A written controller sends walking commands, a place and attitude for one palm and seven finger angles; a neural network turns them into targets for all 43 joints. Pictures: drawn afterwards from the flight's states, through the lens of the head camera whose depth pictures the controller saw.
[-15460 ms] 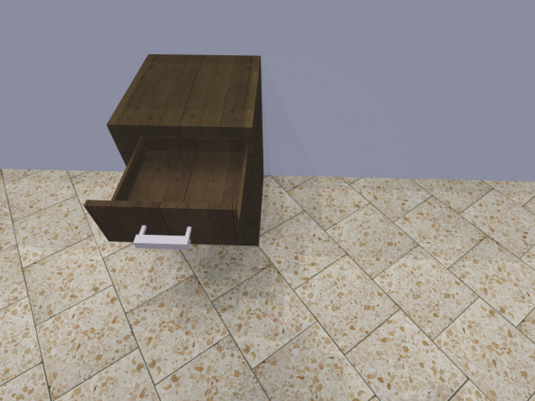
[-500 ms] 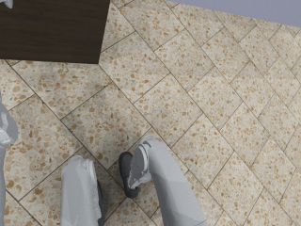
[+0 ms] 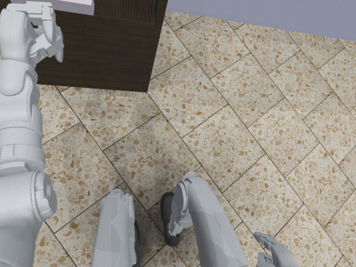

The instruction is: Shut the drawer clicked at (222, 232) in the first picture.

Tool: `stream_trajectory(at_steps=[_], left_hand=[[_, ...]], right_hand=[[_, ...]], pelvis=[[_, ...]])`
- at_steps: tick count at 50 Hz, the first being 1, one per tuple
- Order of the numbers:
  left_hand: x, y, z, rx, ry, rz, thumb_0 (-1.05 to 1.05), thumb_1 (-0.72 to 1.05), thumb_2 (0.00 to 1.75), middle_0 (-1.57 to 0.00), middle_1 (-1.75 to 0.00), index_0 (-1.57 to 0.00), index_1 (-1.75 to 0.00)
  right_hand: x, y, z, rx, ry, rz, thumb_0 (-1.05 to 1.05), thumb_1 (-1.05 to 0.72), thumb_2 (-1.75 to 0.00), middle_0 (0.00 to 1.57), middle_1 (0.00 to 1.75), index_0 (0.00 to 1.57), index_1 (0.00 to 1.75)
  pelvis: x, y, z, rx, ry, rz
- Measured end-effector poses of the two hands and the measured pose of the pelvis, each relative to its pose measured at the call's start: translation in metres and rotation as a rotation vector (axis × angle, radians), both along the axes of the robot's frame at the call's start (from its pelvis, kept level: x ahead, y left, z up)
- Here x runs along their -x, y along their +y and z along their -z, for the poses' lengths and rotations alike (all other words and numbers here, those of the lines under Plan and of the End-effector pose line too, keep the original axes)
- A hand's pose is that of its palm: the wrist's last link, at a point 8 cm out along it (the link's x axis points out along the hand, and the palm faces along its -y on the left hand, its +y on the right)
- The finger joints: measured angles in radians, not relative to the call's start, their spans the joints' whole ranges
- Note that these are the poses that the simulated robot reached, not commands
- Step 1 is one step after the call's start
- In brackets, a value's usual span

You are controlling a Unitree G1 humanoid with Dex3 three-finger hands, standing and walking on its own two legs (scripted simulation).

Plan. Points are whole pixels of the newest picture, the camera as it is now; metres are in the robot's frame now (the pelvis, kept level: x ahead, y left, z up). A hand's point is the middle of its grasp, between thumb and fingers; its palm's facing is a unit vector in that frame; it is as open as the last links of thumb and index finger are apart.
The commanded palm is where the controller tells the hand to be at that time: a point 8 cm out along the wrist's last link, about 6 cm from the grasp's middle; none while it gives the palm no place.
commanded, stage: draw the hand back to the body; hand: left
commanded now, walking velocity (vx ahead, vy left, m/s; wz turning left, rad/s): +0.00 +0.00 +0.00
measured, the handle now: out of the picture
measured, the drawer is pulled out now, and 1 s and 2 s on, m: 0.00 0.00 0.00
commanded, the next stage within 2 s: step back with the hand held close in 1.30 s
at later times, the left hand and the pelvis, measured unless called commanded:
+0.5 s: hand out of the picture +0.37 +0.20 +0.17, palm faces -0.02 -0.99 -0.12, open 3.3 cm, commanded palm +0.34 +0.26 +0.20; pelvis +0.04 +0.00 +0.15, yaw +5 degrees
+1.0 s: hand out of the picture +0.28 +0.24 +0.34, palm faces +0.35 -0.86 -0.36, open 3.3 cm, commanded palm +0.23 +0.29 +0.38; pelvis +0.10 +0.00 +0.23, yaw +5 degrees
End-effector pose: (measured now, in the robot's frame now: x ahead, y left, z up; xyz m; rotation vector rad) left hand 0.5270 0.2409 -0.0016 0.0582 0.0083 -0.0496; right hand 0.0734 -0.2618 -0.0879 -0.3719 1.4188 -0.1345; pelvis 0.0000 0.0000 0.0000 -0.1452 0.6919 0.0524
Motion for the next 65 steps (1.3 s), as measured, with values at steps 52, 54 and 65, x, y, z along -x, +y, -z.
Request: stream_trajectory(at_steps=[52,54,65], left_hand=[[0.293,0.044,-0.372,-0.346,-0.018,-0.448,0.02,0.9,0.89,-1.4,-1.6,-1.4,-1.6],[0.303,0.044,-0.39,-0.38,-0.065,-0.467,0.02,0.9,0.89,-1.4,-1.6,-1.4,-1.6],[0.335,0.038,-0.41,-0.402,-0.159,-0.526,0.01,0.9,0.9,-1.4,-1.6,-1.4,-1.6]], right_hand=[[-0.213,0.062,-0.244,-0.23,-0.752,-0.153,0.01,-0.91,-0.9,0.2,0.3,0.2,0.3],[-0.216,0.06,-0.247,-0.231,-0.773,-0.166,0.01,-0.91,-0.9,0.2,0.3,0.2,0.3],[-0.209,0.053,-0.248,-0.258,-0.797,-0.16,0.01,-0.91,-0.9,0.2,0.3,0.2,0.3]], pelvis=[[-0.097,-0.002,-0.228,-0.145,-0.65,-0.043],[-0.098,-0.003,-0.229,-0.146,-0.661,-0.046],[-0.079,-0.015,-0.231,-0.159,-0.71,-0.041]])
